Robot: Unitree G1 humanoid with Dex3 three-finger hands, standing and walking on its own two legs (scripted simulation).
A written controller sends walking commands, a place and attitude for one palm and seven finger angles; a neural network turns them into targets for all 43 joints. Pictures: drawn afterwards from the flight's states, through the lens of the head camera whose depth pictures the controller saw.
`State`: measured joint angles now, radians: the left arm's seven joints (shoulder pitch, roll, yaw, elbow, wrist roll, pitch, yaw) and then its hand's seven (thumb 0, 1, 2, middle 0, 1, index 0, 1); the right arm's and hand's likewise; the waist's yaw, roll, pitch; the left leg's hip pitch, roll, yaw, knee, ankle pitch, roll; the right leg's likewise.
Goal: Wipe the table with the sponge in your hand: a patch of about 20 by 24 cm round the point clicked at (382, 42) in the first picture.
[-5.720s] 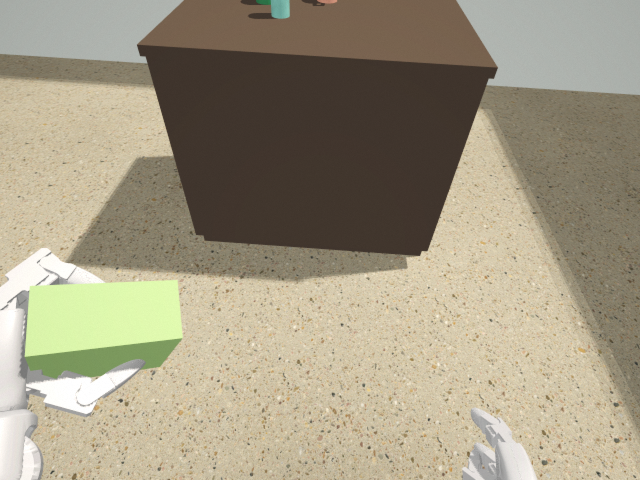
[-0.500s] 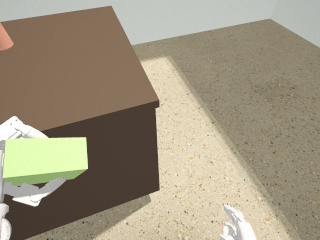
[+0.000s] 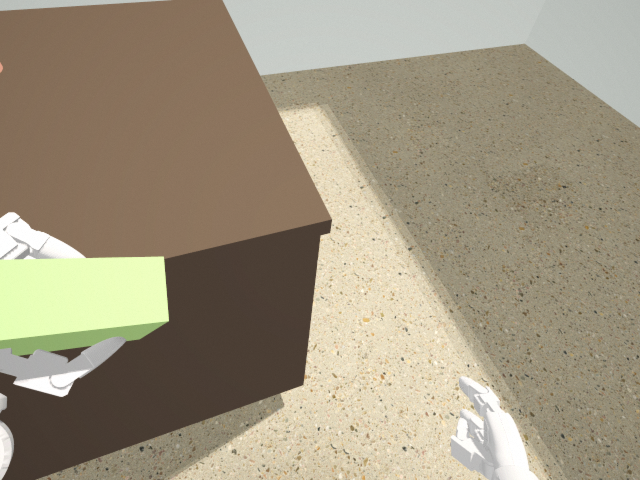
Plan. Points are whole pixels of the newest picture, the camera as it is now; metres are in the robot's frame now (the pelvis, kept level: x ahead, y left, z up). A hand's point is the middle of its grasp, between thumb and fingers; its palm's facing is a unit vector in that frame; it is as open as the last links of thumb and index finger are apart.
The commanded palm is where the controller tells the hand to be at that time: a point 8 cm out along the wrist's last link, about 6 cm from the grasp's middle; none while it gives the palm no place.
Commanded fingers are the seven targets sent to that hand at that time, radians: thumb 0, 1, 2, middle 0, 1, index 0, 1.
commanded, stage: come to a stop and stand still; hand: left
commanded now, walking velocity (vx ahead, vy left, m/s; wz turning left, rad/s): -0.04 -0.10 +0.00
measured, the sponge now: (105, 306) +0.23 +0.22 +0.15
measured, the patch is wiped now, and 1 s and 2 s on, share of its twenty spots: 0.00 0.00 0.00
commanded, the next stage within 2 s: look again from close up in 1.02 s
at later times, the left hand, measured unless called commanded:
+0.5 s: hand (83, 401) +0.15 +0.20 +0.15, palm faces +0.41 -0.83 -0.38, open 10.0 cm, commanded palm +0.10 +0.24 +0.18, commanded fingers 0.00 0.10 1.30 -1.20 -1.60 -1.20 -1.60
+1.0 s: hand (69, 438) +0.13 +0.20 +0.15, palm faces +0.40 -0.82 -0.41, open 10.0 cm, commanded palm +0.07 +0.24 +0.18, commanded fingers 0.00 0.10 1.30 -1.20 -1.60 -1.20 -1.60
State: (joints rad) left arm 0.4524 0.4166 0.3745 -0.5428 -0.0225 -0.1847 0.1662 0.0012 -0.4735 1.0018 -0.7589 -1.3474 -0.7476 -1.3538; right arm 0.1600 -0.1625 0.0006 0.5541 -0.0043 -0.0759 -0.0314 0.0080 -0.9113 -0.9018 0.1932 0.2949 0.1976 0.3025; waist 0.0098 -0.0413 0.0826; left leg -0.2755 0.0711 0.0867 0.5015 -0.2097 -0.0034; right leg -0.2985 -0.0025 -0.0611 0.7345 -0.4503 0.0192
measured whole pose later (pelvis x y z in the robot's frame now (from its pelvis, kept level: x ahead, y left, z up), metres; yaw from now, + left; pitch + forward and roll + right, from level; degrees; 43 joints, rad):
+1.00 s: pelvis -0.09 -0.04 +0.00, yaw +0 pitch -1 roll +0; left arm 0.46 0.35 0.31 -0.44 -0.01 -0.15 0.16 0.00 -0.47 1.00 -0.76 -1.35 -0.75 -1.35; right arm 0.25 -0.20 0.03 0.61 0.00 -0.06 -0.06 0.01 -0.91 -0.90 0.20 0.30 0.20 0.30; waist 0.00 0.01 0.03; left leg -0.26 0.02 0.02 0.49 -0.20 0.00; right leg -0.29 0.04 -0.10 0.45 -0.19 -0.03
